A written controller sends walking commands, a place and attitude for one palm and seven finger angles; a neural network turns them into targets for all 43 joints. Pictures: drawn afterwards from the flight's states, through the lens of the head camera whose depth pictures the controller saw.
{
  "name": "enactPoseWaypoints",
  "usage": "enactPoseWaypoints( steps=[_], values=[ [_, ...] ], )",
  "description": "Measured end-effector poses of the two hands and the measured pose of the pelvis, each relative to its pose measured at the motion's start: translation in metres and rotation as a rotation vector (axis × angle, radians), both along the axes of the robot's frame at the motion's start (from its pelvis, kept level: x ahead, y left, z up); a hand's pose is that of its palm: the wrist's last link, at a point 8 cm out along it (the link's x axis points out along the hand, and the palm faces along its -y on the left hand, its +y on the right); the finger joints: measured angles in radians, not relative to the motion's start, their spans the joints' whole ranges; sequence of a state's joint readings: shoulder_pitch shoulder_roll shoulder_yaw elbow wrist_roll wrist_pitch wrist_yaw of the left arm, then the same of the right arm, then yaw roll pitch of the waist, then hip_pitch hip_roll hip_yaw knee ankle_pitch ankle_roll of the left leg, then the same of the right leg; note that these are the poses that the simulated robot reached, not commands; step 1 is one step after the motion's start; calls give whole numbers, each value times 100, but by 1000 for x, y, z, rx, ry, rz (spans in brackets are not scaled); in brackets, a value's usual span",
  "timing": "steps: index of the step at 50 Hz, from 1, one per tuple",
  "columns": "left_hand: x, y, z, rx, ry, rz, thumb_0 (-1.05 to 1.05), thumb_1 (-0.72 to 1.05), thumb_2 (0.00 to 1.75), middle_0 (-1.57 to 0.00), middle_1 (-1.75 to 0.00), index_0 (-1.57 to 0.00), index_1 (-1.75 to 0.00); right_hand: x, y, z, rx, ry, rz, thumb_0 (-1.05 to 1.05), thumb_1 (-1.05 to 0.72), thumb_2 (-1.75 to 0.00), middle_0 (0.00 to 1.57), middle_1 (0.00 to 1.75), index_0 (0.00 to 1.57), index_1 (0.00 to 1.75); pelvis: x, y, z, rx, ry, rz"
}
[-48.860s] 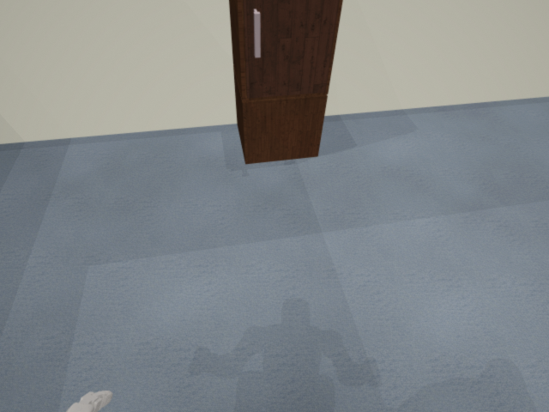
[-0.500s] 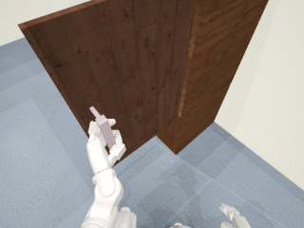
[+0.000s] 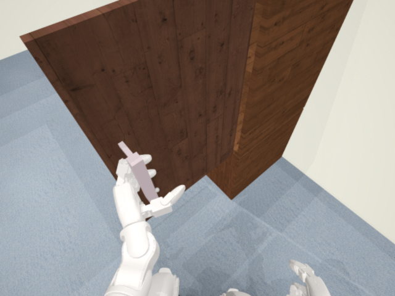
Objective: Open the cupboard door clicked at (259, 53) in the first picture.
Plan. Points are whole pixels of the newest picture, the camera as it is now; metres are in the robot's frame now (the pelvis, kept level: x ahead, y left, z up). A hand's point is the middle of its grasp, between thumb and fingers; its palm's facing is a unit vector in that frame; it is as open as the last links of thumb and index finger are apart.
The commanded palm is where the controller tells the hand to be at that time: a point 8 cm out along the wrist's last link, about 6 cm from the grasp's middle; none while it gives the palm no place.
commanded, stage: open thumb and fingers to let go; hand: left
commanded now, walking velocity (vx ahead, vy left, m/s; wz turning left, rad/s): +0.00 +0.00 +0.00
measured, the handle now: (138, 173) +0.36 +0.14 +0.03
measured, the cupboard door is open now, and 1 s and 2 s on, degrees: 90 93 93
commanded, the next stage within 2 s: slide the hand sideways off the handle in 0.40 s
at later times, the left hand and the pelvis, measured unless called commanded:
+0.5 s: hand (157, 195) +0.31 +0.09 +0.03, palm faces +0.32 -0.95 +0.00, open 15.1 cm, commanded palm +0.27 +0.14 +0.03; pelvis -0.01 +0.03 -0.01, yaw -1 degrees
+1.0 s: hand (149, 223) +0.25 +0.10 +0.03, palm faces -0.07 -1.00 +0.01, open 16.3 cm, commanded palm +0.23 +0.16 +0.03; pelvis -0.02 +0.05 -0.01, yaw -3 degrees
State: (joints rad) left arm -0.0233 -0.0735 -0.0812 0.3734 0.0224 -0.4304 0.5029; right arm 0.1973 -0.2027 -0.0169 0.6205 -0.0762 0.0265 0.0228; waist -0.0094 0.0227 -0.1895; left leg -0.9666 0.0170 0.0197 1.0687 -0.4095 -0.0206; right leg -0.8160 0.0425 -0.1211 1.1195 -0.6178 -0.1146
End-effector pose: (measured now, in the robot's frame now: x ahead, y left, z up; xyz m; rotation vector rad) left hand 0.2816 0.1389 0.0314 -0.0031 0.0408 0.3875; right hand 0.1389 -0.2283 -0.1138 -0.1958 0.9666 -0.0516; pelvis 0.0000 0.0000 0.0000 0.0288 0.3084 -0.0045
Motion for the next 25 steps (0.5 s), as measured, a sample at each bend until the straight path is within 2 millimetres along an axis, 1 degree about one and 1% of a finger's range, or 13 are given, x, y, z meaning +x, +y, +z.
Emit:
enactPoseWaypoints(
  steps=[5, 10, 14, 20, 25],
  values=[
    [-2, 2, -3, -2, -1, -8, 1, -27, 40, -31, -121, -33, -121, -1, 5, 0, -8, 7, 0, 1, -91, -90, 20, 30, 20, 29, 1, 6, -1, -6, 6, -2],
    [-4, 4, -4, -3, -6, -22, 0, -41, 34, -28, -109, -31, -109, -1, 13, 1, -12, -2, 1, 1, -91, -90, 20, 30, 20, 29, 0, 14, -3, -16, 7, -3],
    [-5, 5, -3, -8, -8, -28, 0, -46, 32, -26, -94, -28, -94, 1, 21, 3, -10, -19, 3, 1, -91, -90, 20, 30, 20, 29, -1, 20, -3, -24, 4, -5],
    [-8, -2, -3, -9, -7, -56, -1, -49, 30, -23, -68, -25, -69, 4, 34, 6, -4, -53, 13, 1, -91, -90, 20, 30, 20, 29, -5, 27, -4, -35, -3, -8],
    [-9, 0, -3, 0, -8, -66, -1, -50, 30, -29, -58, -31, -60, 5, 43, 8, -1, -71, 24, 1, -91, -90, 20, 30, 20, 29, -10, 31, -6, -43, -10, -8]
  ],
)
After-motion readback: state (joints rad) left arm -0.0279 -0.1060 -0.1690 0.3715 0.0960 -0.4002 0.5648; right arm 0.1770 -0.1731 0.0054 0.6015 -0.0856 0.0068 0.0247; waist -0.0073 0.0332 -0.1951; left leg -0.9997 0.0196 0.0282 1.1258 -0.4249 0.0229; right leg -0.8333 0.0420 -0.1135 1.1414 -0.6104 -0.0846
